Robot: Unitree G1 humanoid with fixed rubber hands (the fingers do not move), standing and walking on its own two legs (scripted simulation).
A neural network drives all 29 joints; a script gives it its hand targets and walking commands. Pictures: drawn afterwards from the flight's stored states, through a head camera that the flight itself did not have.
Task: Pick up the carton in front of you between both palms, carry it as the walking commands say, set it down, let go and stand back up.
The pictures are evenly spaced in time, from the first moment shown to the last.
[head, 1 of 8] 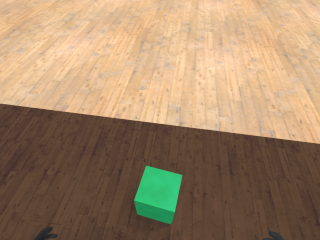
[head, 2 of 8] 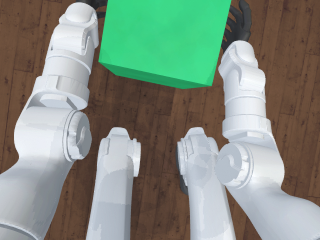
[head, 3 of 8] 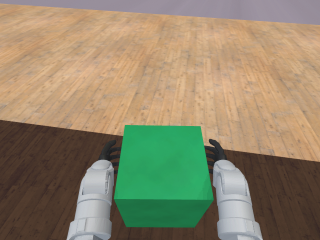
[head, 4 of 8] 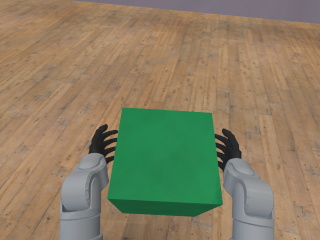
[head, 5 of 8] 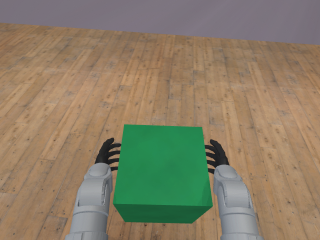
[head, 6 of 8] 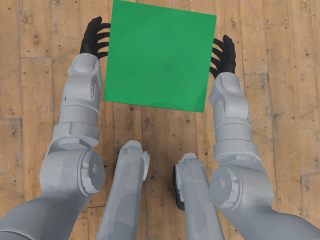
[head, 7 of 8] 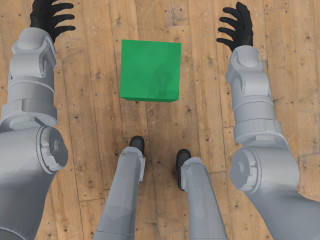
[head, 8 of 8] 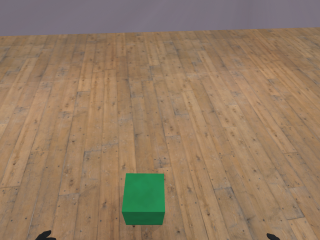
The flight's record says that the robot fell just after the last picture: no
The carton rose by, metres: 0.67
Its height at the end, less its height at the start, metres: -0.15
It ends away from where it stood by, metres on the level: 3.00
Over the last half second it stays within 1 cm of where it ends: yes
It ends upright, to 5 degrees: yes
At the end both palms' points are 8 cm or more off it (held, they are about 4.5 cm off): yes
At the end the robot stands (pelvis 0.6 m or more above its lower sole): yes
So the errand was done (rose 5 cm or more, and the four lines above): yes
